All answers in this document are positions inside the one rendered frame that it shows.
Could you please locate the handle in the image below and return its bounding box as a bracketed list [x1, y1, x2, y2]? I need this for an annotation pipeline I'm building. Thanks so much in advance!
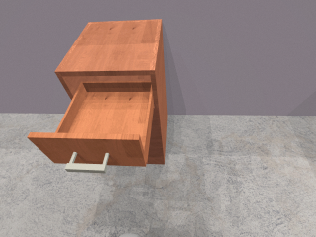
[65, 152, 110, 174]

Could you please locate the drawer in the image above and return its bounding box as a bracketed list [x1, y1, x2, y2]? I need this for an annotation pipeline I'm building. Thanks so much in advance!
[27, 81, 154, 167]

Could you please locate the cabinet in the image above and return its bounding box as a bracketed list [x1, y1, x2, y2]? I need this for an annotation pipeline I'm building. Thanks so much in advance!
[54, 19, 168, 165]

